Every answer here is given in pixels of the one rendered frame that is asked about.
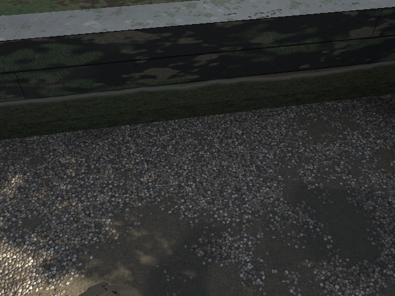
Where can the left robot hand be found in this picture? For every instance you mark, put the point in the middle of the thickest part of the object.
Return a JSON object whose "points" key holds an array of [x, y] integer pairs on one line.
{"points": [[102, 289]]}

